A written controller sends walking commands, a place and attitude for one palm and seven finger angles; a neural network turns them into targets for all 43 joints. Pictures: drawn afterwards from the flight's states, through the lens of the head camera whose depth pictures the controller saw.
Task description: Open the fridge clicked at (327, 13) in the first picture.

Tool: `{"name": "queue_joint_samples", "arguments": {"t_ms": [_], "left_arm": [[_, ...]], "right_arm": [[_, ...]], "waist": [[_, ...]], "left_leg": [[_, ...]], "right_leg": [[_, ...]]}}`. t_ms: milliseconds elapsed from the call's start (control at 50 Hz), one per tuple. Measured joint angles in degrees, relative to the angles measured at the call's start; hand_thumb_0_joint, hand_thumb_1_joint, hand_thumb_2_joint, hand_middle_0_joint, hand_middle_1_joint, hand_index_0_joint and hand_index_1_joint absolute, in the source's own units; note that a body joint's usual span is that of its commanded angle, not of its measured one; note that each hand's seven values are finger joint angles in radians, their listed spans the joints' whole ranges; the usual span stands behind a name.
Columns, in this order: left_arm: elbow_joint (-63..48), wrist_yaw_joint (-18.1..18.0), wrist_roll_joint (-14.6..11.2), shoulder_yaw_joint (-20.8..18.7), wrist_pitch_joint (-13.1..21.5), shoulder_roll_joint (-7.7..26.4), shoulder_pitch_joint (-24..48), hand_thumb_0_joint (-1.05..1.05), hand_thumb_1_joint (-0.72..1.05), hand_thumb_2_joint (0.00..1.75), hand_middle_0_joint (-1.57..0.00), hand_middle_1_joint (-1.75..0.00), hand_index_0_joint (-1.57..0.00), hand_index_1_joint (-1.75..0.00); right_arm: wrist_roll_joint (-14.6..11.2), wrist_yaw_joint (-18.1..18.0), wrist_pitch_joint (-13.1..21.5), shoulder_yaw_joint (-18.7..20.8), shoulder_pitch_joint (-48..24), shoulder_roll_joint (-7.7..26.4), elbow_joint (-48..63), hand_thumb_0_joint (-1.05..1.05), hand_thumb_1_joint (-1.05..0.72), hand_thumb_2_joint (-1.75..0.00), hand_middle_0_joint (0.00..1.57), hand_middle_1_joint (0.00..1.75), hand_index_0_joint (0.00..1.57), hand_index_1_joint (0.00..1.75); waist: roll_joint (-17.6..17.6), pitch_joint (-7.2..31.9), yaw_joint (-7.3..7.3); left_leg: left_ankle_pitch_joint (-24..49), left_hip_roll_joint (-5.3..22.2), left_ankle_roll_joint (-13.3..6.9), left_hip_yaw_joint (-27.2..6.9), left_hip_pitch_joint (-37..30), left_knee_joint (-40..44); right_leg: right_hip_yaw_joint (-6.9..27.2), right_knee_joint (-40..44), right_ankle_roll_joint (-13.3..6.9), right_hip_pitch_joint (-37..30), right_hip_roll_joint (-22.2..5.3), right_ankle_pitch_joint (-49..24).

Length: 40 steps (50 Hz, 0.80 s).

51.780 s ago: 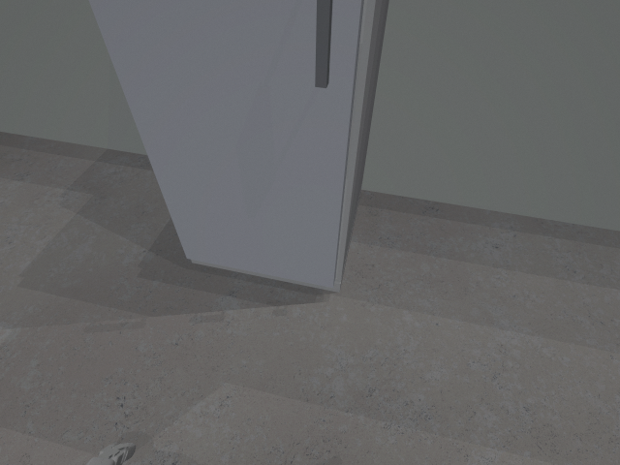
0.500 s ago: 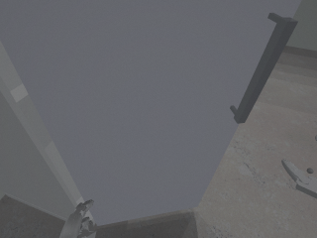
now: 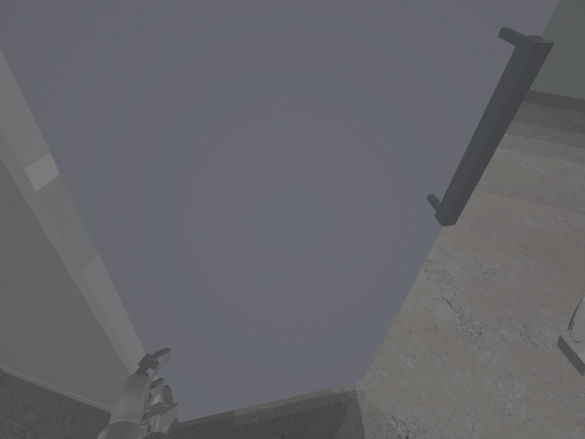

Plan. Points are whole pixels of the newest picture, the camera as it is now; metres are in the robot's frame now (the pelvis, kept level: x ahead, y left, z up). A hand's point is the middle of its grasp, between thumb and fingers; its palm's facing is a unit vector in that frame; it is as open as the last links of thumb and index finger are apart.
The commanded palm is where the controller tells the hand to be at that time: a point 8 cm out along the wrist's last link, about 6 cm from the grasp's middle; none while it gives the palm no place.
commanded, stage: draw the hand back to the body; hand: right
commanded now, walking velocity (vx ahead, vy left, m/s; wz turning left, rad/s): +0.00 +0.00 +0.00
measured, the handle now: (472, 139) +0.43 -0.24 +0.24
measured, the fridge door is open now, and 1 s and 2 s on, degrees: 60 60 60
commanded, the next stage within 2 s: step back with the hand held close in 0.08 s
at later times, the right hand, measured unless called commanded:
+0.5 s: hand (550, 348) +0.18 -0.27 +0.14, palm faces +0.34 +0.80 -0.49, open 7.4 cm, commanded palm +0.12 -0.32 +0.17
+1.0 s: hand out of the picture +0.13 -0.31 +0.15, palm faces +0.47 +0.75 -0.46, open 7.4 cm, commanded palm +0.06 -0.35 +0.17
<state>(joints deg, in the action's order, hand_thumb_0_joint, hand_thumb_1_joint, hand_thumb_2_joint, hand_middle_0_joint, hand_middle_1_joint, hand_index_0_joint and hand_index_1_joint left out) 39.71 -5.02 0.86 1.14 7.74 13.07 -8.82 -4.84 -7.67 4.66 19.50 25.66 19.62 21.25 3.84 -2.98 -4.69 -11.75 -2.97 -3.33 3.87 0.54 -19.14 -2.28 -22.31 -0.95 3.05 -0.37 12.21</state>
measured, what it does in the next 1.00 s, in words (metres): shifts its weight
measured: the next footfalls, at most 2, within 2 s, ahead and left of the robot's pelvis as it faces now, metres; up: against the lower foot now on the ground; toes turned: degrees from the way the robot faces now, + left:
left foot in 1.54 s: -0.21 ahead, +0.07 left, +0.00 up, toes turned +0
right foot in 1.96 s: -0.15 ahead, -0.17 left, +0.00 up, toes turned +0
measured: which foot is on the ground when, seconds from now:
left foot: down 0.00-1.00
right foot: down 0.00-1.00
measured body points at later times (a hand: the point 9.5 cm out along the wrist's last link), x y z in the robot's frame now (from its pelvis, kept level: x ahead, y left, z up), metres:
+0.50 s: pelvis -0.02 -0.02 -0.01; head -0.01 +0.00 +0.44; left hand +0.16 +0.22 -0.09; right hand +0.16 -0.31 +0.17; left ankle +0.00 +0.08 -0.74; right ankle +0.01 -0.11 -0.74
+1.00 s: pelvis -0.07 -0.04 -0.02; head -0.06 -0.06 +0.43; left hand +0.10 +0.19 -0.10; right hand +0.10 -0.35 +0.18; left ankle -0.02 +0.08 -0.74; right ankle +0.01 -0.11 -0.75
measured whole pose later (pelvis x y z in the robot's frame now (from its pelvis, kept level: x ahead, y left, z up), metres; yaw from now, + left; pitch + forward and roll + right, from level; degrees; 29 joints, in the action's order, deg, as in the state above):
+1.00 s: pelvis -0.07 -0.04 -0.02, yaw -2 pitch -1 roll +2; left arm 33.7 -6.6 0.6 1.0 3.8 12.8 -12.2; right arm 0.3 -10.1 10.2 22.9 27.5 23.5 28.6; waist 0.4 -2.0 -0.2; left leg -13.6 -1.7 0.0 0.4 20.2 -34.4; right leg -2.4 -33.7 -5.3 23.3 2.7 10.4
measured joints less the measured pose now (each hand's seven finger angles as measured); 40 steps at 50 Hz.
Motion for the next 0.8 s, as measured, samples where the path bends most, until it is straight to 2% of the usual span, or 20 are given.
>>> {"name": "queue_joint_samples", "arguments": {"t_ms": [240,340,480,620,700,800], "left_arm": [[0.36,-0.17,-0.45,-0.32,-0.33,0.45,-1.44,0.01,0.91,0.90,-0.20,-0.30,-0.20,-0.30],[-2.23,0.23,-1.09,-0.12,-2.62,1.27,-0.91,0.01,0.91,0.90,-0.20,-0.30,-0.20,-0.30],[-5.76,-0.67,-1.41,-0.74,-5.39,1.36,-0.78,0.01,0.91,0.90,-0.20,-0.30,-0.20,-0.30],[-6.63,-1.53,-1.32,-0.56,-6.86,0.98,-1.41,0.01,0.91,0.90,-0.20,-0.30,-0.20,-0.30],[-6.37,-1.59,-1.28,-0.02,-6.58,0.80,-1.76,0.01,0.91,0.90,-0.20,-0.30,-0.20,-0.30],[-5.62,-1.38,-1.26,0.37,-5.91,0.62,-2.43,0.01,0.91,0.90,-0.20,-0.30,-0.20,-0.30]], "right_arm": [[0.16,0.43,1.09,-0.01,0.36,0.40,-0.96,0.01,-0.89,-0.90,0.21,0.30,0.21,0.30],[1.35,0.18,2.10,0.37,0.03,0.40,-1.27,0.01,-0.89,-0.90,0.21,0.30,0.21,0.30],[1.76,-0.02,0.92,-0.81,5.57,2.60,4.29,0.01,-0.89,-0.90,0.21,0.30,0.21,0.30],[1.62,-1.37,1.83,2.76,6.19,5.72,5.55,0.01,-0.89,-0.90,0.22,0.30,0.22,0.30],[2.15,-2.13,2.46,3.83,4.20,4.37,2.79,0.01,-0.89,-0.90,0.21,0.30,0.22,0.30],[3.32,-2.59,2.57,2.32,1.97,1.17,1.16,0.01,-0.89,-0.90,0.21,0.30,0.21,0.30]], "waist": [[0.41,-0.33,0.83],[0.53,1.03,2.42],[-0.47,1.34,3.89],[-0.49,2.46,3.16],[-0.28,2.93,2.55],[-0.62,2.85,2.16]], "left_leg": [[0.27,-0.31,-0.12,-0.19,0.75,-0.08],[0.41,-0.42,0.19,0.39,6.82,-2.24],[-0.46,1.04,1.43,-0.99,12.95,-7.06],[-0.27,2.38,2.66,-1.77,16.06,-9.73],[0.15,2.80,3.04,-1.92,17.46,-10.69],[0.92,2.75,3.11,-1.65,18.58,-10.84]], "right_leg": [[-0.19,-0.37,0.13,0.82,-0.34,-0.09],[0.26,-4.21,-0.13,7.75,-0.61,0.62],[-1.38,-6.25,-1.46,12.27,0.55,0.52],[-2.33,-7.24,-2.91,14.53,1.74,-0.28],[-2.51,-7.80,-3.51,15.79,2.13,-0.91],[-2.04,-9.30,-3.65,17.68,2.19,-0.42]]}}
